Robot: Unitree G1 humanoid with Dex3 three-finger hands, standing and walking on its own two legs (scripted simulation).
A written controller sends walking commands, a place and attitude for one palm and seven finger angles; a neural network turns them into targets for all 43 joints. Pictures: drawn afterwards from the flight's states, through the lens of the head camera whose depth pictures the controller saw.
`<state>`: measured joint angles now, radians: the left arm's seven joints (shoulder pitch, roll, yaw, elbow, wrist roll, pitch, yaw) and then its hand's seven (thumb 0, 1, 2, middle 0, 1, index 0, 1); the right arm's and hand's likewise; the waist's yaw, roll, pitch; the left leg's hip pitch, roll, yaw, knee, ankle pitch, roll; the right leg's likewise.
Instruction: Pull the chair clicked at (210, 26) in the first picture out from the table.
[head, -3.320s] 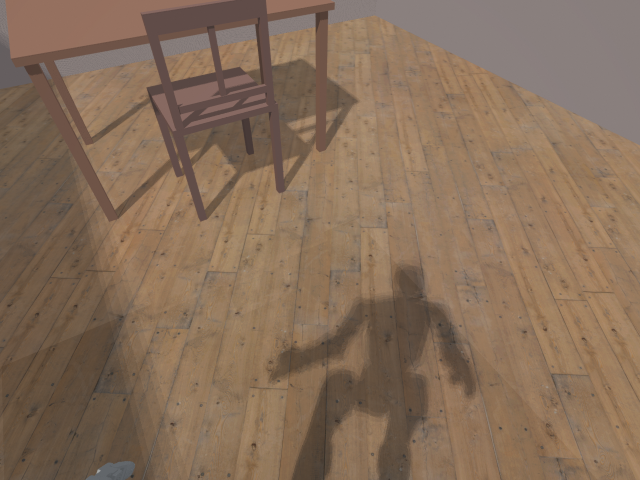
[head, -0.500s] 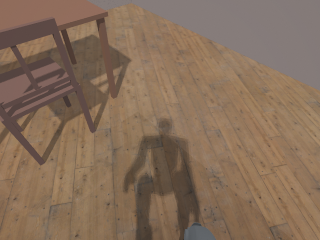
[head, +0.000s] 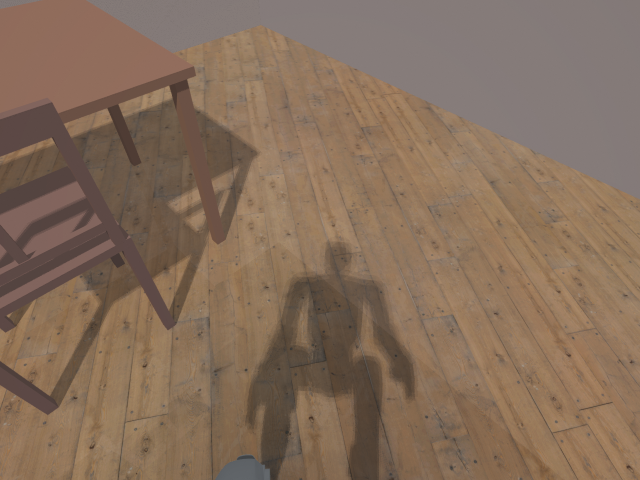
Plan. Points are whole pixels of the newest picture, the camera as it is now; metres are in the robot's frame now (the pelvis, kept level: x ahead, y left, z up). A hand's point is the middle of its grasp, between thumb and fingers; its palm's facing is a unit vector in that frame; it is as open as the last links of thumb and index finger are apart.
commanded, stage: walk to a spot facing it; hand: left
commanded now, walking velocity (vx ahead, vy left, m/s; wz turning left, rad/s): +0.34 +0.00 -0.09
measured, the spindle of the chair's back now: out of the picture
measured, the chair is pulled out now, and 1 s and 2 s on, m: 0.00 0.00 0.00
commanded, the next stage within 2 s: turn to face it in 0.18 s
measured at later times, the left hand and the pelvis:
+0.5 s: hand (215, 375) +0.30 +0.20 -0.16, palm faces -0.06 -0.98 -0.21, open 7.3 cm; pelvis +0.20 +0.02 +0.00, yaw -3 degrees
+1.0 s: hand (168, 398) +0.27 +0.27 -0.18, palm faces +0.27 -0.94 -0.21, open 7.3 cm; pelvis +0.23 +0.05 -0.01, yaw +13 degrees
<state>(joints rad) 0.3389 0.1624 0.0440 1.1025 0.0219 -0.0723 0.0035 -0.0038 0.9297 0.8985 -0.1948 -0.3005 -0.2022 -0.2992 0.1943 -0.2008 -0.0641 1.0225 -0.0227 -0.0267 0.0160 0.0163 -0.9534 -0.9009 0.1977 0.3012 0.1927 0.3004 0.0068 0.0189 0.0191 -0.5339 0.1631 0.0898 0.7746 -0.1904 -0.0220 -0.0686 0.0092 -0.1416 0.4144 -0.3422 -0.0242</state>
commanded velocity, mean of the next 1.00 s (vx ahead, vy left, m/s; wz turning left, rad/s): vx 0.06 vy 0.00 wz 0.34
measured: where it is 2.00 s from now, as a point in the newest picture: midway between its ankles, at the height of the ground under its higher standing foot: outside the picture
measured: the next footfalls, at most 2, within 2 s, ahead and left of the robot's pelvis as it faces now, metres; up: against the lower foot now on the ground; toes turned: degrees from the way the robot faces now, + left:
left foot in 0.08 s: +0.19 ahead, +0.14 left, +0.00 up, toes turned +11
right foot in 0.50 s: +0.30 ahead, -0.12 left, +0.00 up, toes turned -12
